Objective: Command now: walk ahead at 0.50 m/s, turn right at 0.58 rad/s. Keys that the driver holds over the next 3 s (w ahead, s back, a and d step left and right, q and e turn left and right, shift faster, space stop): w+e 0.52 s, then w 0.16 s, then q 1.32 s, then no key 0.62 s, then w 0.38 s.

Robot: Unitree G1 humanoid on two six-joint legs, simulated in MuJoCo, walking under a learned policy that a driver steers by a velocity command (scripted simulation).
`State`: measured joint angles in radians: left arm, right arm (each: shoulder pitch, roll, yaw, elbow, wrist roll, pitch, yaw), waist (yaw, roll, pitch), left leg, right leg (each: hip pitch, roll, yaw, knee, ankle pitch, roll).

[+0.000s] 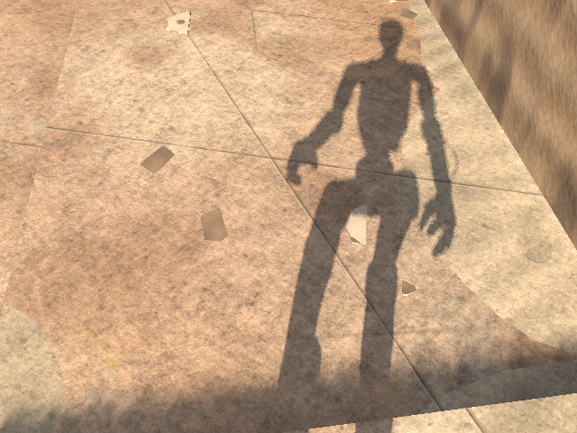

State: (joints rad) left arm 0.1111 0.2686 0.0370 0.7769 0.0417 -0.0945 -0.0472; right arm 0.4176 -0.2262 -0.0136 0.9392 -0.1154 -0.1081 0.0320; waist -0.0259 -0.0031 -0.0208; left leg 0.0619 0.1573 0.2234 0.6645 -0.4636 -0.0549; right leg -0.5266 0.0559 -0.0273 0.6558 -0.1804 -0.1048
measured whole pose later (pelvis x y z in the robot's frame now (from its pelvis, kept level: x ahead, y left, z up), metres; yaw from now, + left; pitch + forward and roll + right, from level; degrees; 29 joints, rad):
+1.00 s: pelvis +0.50 -0.10 +0.01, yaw -18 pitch +3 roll +0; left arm 0.02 0.15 0.01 0.72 0.06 -0.10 0.02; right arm 0.44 -0.20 -0.02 0.93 -0.06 -0.08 0.03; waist -0.09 0.06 0.01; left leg -0.26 0.07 -0.01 1.01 -0.44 0.05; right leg -0.46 -0.06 -0.09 0.65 -0.05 -0.13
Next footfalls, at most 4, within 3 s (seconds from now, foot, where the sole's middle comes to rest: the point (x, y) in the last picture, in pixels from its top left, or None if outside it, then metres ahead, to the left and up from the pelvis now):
0.38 left None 0.39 0.10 -0.75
0.86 right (408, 411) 0.55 -0.26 -0.75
1.28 left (323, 356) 0.75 -0.08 -0.87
1.88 right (393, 334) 0.81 -0.28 -0.87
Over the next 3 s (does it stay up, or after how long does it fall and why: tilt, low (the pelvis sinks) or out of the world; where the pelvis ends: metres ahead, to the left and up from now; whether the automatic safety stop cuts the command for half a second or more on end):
stays up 0.84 -0.16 -0.10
